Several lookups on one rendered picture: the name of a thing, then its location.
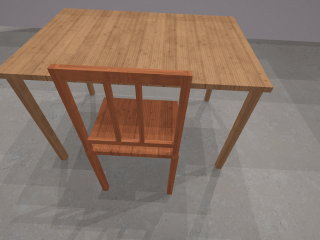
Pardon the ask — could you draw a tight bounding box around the table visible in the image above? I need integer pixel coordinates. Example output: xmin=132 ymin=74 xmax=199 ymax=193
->
xmin=0 ymin=8 xmax=274 ymax=169

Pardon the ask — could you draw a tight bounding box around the chair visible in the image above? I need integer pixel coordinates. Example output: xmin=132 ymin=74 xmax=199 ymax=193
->
xmin=47 ymin=64 xmax=193 ymax=195

